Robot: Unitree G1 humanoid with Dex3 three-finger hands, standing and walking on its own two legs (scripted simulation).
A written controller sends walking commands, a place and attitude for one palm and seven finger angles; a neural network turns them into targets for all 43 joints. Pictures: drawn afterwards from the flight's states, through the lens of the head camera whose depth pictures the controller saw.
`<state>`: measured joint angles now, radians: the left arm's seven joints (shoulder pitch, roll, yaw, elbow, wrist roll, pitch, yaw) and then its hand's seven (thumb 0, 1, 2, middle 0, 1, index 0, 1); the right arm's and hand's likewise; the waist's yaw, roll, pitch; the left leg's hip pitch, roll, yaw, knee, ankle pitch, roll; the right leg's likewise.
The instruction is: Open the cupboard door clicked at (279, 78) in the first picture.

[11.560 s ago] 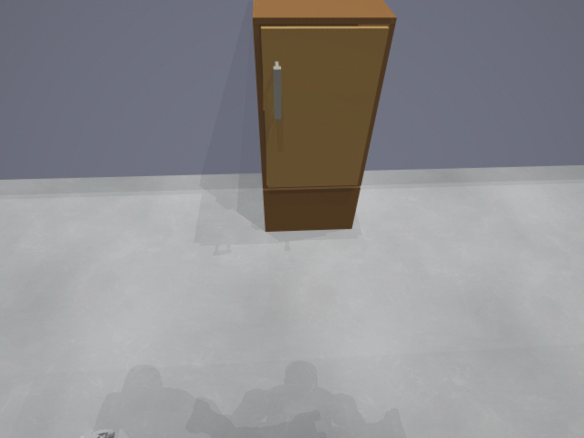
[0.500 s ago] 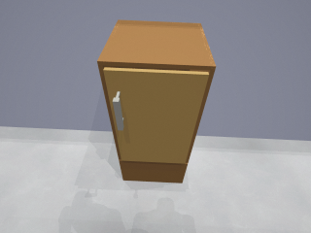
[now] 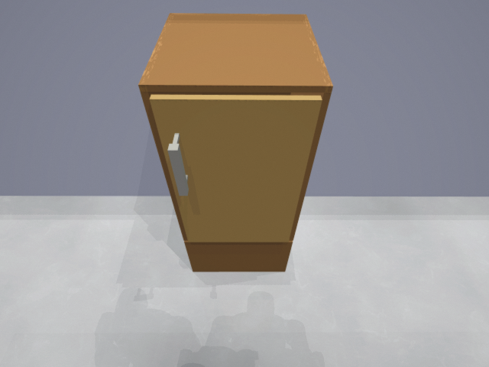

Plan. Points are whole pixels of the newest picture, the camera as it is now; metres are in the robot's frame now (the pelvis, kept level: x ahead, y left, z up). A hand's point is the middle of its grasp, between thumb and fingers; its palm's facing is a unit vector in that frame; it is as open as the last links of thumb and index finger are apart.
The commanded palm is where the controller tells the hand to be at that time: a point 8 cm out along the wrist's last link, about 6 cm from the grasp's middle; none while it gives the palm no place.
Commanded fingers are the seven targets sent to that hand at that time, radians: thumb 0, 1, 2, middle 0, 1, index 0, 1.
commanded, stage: come to a stop and stand still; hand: left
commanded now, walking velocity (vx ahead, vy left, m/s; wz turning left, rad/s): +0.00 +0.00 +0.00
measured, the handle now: (180, 165) +0.56 +0.19 -0.05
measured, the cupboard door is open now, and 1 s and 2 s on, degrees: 0 0 0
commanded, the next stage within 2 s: look again from close up in 0.66 s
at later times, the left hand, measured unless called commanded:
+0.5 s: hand out of the picture -0.04 +0.17 -0.18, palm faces +0.04 -0.99 -0.16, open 7.4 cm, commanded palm none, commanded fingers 0.00 0.90 0.90 -0.20 -0.30 -0.20 -0.30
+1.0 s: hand out of the picture -0.03 +0.19 -0.18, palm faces +0.06 -0.99 -0.16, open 7.4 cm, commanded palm none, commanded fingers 0.00 0.90 0.90 -0.20 -0.30 -0.20 -0.30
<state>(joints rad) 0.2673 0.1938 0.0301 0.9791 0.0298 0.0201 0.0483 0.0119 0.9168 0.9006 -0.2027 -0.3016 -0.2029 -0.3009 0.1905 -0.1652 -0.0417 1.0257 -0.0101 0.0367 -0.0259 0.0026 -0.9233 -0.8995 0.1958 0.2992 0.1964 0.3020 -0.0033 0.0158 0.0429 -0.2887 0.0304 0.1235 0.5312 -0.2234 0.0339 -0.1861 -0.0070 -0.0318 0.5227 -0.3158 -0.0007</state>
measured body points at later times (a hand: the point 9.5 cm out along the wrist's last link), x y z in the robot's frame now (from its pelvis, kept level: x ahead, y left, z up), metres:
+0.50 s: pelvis -0.01 +0.01 +0.00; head -0.01 +0.02 +0.45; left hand -0.04 +0.22 -0.16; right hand -0.02 -0.20 -0.16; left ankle +0.04 +0.10 -0.73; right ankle -0.02 -0.12 -0.73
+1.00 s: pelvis -0.01 +0.02 +0.00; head -0.02 +0.04 +0.45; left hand -0.03 +0.24 -0.16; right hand +0.03 -0.21 -0.14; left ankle +0.04 +0.10 -0.73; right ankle -0.02 -0.12 -0.73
